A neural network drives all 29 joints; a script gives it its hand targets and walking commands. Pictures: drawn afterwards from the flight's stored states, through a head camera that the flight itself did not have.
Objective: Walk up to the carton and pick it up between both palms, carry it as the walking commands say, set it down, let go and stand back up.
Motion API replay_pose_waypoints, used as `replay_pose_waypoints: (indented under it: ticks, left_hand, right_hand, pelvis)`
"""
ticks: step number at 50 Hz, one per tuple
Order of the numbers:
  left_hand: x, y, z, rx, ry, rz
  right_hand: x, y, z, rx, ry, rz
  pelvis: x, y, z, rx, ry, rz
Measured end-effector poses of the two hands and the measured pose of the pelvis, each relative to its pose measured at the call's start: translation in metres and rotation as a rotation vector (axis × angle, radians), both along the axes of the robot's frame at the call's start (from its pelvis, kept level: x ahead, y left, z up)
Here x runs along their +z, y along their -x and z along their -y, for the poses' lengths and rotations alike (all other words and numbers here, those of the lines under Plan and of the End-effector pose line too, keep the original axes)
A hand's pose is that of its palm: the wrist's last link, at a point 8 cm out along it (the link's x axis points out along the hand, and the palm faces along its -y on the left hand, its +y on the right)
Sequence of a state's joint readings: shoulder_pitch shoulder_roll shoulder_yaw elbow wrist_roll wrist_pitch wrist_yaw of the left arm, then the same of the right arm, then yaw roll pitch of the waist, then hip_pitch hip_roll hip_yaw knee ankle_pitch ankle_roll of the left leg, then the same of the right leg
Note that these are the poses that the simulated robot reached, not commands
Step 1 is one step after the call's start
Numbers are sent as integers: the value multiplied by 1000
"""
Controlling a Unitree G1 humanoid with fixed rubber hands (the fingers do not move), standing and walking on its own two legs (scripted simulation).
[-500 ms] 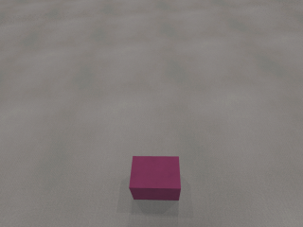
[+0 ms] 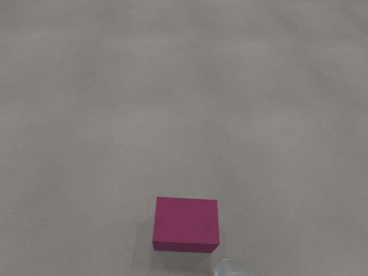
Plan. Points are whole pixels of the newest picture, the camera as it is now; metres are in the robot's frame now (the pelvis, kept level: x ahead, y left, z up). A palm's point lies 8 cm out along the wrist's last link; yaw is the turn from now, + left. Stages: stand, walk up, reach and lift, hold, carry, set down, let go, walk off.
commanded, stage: walk up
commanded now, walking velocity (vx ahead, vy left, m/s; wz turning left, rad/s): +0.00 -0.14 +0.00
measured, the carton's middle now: (185, 225) +0.39 -0.04 -0.67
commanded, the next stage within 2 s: none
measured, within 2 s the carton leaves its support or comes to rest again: neither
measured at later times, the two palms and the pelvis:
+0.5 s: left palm out of the picture +0.11 +0.17 -0.12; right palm out of the picture +0.08 -0.34 -0.14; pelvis +0.05 -0.08 +0.00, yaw +0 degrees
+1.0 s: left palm out of the picture +0.04 +0.21 -0.16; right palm out of the picture +0.03 -0.30 -0.10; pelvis -0.01 -0.03 +0.00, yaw -1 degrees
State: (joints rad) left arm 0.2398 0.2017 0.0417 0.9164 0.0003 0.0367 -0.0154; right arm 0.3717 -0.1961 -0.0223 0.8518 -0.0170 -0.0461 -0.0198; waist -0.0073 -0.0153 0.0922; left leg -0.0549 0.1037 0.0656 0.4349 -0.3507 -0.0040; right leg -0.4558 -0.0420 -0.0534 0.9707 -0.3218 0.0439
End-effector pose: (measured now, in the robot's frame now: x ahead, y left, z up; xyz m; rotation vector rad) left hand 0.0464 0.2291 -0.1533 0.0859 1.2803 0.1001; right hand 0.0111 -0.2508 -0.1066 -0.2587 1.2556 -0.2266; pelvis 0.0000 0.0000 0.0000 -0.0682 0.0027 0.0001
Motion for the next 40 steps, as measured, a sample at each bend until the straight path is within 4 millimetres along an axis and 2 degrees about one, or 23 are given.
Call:
replay_pose_waypoints:
  ticks: [6, 11, 14, 17, 20, 26, 29, 36, 40]
  left_hand:
    - [4, -40, 22, 2, -35, 0]
    - [7, -78, 46, -4, -94, 65]
    - [25, -88, 55, -15, -128, 102]
    - [37, -92, 59, -9, -160, 121]
    - [40, -87, 63, -12, -175, 113]
    - [35, -59, 62, -8, -171, 54]
    - [30, -50, 58, -2, -158, 51]
    - [12, -32, 41, 15, -109, 61]
    - [-10, -21, 22, 29, -83, 49]
  right_hand:
    - [-14, -33, 27, -23, -13, -31]
    - [-38, -72, 61, -20, -49, -9]
    - [-37, -95, 66, -7, -84, 32]
    - [-35, -103, 69, 5, -113, 45]
    - [-36, -98, 75, -17, -116, 30]
    - [-37, -69, 85, -41, -89, -29]
    - [-35, -61, 86, -42, -69, -31]
    - [-28, -48, 69, -29, -20, 3]
    - [-32, -36, 56, -22, 26, 20]
  pelvis:
    - [-5, -35, 27, 0, -36, -41]
    - [-17, -65, 60, 2, -94, -48]
    - [-8, -72, 70, 7, -109, -35]
    - [-2, -74, 78, 11, -126, -18]
    - [-1, -69, 82, 4, -134, -9]
    - [-3, -49, 82, 3, -130, 18]
    - [-5, -40, 77, 6, -117, 21]
    - [-12, -22, 55, 14, -65, 36]
    - [-26, -7, 36, 16, -11, 43]
